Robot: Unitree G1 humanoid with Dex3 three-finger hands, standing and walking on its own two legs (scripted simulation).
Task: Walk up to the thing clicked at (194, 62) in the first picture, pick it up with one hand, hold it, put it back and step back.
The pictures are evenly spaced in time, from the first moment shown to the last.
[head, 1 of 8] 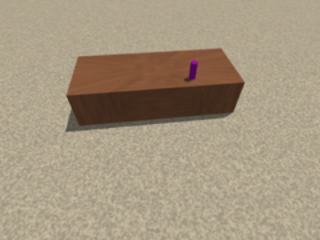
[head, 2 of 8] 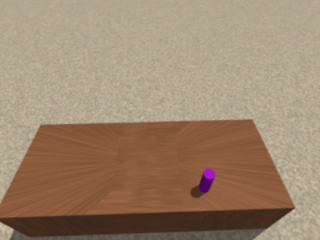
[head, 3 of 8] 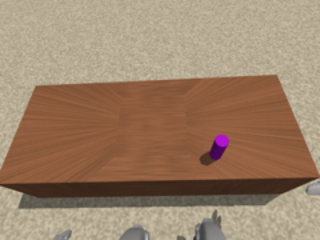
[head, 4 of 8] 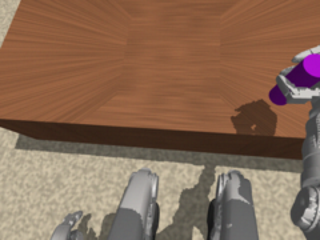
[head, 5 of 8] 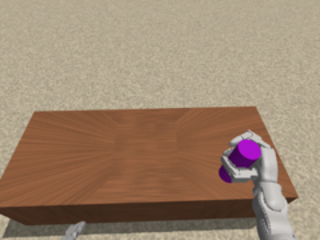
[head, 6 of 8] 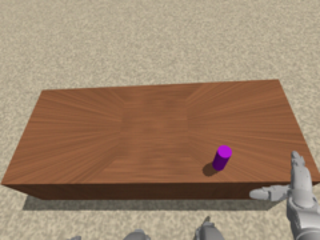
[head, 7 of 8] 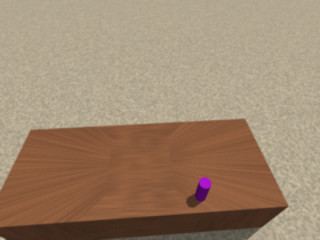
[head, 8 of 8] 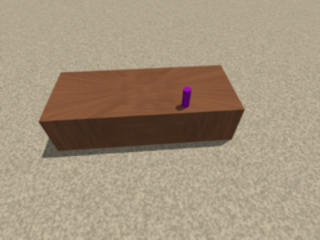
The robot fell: no
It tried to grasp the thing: yes
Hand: right
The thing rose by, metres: 0.37
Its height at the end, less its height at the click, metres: +0.00
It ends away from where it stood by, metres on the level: 0.03
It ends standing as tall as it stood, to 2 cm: yes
